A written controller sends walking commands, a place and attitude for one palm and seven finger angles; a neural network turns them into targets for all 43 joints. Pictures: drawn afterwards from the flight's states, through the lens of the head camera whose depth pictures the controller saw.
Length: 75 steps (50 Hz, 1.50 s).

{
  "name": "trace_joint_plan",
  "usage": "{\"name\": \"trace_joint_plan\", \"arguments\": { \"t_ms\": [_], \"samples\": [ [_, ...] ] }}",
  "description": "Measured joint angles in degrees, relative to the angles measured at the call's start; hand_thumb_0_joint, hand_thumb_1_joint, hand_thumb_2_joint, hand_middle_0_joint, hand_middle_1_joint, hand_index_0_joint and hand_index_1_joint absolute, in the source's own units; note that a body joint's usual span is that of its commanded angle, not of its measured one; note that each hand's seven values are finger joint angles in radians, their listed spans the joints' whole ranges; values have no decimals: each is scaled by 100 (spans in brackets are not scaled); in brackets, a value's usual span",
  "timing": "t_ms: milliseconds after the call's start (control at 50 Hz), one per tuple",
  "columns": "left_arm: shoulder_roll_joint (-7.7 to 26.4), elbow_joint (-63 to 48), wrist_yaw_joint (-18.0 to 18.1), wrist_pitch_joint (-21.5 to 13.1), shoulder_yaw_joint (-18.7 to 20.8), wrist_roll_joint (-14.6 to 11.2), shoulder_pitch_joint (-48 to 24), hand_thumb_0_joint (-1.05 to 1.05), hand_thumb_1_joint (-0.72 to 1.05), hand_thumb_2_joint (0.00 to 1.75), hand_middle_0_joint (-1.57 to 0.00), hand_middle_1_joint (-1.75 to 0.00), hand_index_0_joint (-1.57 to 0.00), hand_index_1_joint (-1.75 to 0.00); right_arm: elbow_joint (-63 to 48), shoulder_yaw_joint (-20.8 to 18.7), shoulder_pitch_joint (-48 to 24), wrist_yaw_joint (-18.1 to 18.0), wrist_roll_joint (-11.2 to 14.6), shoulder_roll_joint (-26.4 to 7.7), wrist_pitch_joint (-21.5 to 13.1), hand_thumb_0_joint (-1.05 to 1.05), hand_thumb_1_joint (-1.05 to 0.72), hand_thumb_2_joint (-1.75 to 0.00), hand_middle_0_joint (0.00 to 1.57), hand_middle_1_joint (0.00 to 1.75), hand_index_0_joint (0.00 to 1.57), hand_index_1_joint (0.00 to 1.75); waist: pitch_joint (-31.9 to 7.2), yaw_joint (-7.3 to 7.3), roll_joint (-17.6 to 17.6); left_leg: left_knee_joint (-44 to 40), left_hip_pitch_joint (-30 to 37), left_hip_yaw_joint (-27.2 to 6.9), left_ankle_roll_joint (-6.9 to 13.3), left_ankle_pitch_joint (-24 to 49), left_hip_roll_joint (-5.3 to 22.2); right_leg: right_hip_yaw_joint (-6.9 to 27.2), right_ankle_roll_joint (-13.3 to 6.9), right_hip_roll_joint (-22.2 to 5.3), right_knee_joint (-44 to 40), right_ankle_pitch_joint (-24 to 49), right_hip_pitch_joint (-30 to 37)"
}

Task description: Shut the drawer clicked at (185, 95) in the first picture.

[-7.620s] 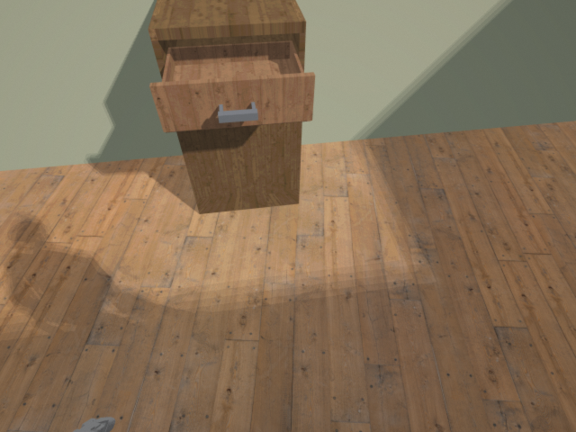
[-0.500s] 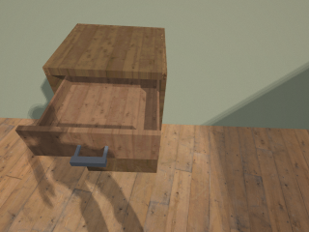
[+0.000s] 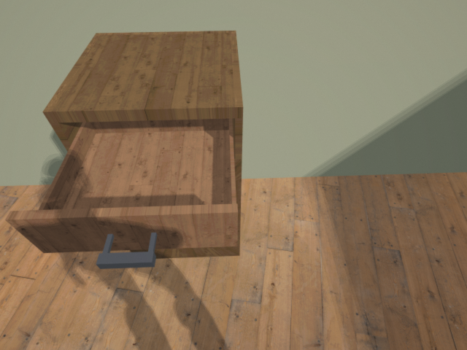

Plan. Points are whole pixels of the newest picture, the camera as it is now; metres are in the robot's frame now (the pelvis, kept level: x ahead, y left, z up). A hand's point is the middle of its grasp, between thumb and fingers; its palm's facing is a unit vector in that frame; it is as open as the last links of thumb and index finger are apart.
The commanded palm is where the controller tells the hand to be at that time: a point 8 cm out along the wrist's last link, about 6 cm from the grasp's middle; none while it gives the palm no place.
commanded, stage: come to a stop and stand still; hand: left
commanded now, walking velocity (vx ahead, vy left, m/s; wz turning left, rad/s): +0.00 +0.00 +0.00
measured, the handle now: (129, 249) +0.31 +0.23 -0.05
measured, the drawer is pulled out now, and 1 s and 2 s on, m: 0.28 0.28 0.27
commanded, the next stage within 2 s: look again from close up in 0.48 s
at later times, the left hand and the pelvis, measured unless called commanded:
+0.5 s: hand out of the picture -0.02 +0.17 -0.17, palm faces +0.01 -0.98 -0.20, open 7.4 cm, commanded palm none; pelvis -0.02 -0.01 +0.00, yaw +0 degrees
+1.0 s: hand out of the picture -0.01 +0.14 -0.17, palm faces +0.02 -0.98 -0.18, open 7.4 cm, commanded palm none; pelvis +0.00 -0.02 +0.00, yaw +0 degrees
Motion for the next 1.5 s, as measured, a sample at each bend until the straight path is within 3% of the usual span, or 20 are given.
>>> {"name": "trace_joint_plan", "arguments": {
  "t_ms": [100, 220, 820, 1240, 1280, 1320, 1380, 1420, 1500],
  "samples": [
    [71, -128, 3, -8, -67, 26, -22, 1, 92, 90, -20, -30, -19, -29, -457, -68, -76, 118, -12, -194, 40, 1, -92, -90, 20, 29, 20, 30, -39, -78, -4, 593, -475, -57, -1, -165, 103, -80, -47, 61, 259, 8, -310],
    [86, -168, -122, 76, -139, 43, 40, 1, 92, 90, -20, -30, -20, -29, -651, -27, -33, 163, -54, -336, 36, 0, -91, -90, 20, 29, 20, 30, -190, -31, 48, 593, -511, -20, 5, -102, 103, -46, -48, 60, 266, 70, -360],
    [-74, 391, -109, -29, -183, 3, 163, 1, 92, 90, -20, -30, -20, -29, 204, 151, 157, 113, -12, 15, -61, 0, -91, -90, 20, 29, 20, 30, -53, -3, -67, 34, -116, -77, -117, 49, 137, -83, -129, 134, -159, 124, -16],
    [-130, 426, -62, -90, -146, 31, 193, 1, 92, 90, -20, -30, -19, -29, 169, 120, -2, 73, -8, -11, -60, 0, -91, -90, 20, 29, 20, 30, -89, 47, -14, 77, -96, -143, -221, -6, 234, -152, -192, 225, -253, 81, 88],
    [-4, -1426, 87, 452, -96, -328, 825, 4, 95, 90, -20, -30, -20, -30, -361, 127, 229, -31, 78, -120, -282, 1, -92, -90, 20, 30, 20, 30, -51, 107, 1, 207, -175, -139, -196, -119, 257, -114, -202, 253, -104, 50, -32],
    [138, -3039, 331, 254, -85, -590, 1306, 5, 97, 90, -21, -31, -21, -31, -841, 36, 425, -148, 200, -268, -758, 2, -93, -90, 20, 30, 20, 30, -153, 76, 47, 306, -305, -168, -217, -115, 213, -139, -212, 198, 63, -33, -172],
    [184, -4514, 340, -308, 21, -870, 1251, 5, 97, 90, -24, -34, -23, -33, -1446, -75, 324, -185, 212, -579, -1222, 2, -92, -90, 20, 30, 20, 30, -337, -92, 166, 745, -816, -313, -170, -208, 138, -293, -184, 82, 447, -173, -595],
    [133, -4979, 119, -941, 172, -971, 938, 4, 96, 90, -26, -36, -25, -36, -1837, -175, 99, -135, 141, -739, -1408, 2, -92, -90, 20, 30, 20, 30, -524, -147, 164, 1178, -1332, -327, -162, -332, 121, -319, -190, 32, 868, -299, -1100],
    [-122, -5213, -742, -2341, 556, -1261, 766, 2, 94, 90, -28, -42, -31, -43, -2591, -390, -447, 131, 77, -836, -1581, 1, -91, -90, 20, 29, 20, 30, -911, -124, -69, 2207, -2424, -181, -199, -721, 186, -200, -250, 26, 1929, -638, -2270]
  ]
}}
